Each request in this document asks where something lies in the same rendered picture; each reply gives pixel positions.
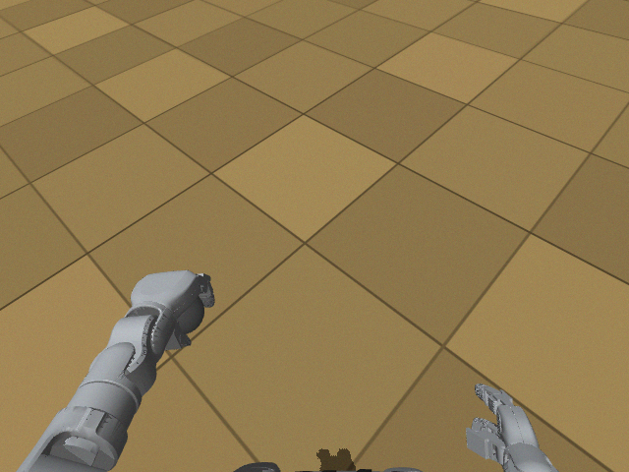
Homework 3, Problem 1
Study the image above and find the right robot arm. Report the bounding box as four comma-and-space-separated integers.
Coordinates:
503, 443, 559, 472

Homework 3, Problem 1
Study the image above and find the right robot hand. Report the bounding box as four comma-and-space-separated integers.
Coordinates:
466, 383, 540, 468

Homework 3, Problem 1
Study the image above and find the ball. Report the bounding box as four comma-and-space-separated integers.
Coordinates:
177, 296, 204, 334

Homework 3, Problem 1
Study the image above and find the left robot hand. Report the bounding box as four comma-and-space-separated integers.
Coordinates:
131, 270, 214, 350

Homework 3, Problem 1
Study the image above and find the left robot arm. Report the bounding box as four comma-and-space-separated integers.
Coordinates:
16, 301, 175, 472

